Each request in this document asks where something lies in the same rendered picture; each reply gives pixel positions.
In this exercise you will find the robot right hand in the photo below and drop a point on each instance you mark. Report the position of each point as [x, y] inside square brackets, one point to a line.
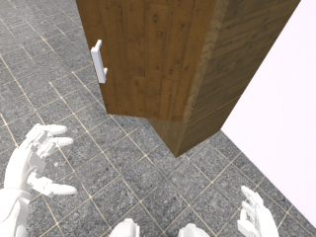
[262, 222]

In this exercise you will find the right robot shin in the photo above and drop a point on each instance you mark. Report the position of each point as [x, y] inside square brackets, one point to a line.
[190, 224]

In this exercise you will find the robot left forearm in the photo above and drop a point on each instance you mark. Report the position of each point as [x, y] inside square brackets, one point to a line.
[14, 211]

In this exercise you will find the left robot thigh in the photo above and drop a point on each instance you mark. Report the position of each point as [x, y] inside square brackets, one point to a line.
[126, 229]

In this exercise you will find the robot left hand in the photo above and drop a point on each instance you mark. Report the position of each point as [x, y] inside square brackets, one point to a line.
[24, 160]

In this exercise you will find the cupboard door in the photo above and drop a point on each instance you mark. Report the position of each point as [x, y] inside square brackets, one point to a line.
[152, 50]

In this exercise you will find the handle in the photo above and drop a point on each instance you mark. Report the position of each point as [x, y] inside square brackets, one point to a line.
[98, 63]

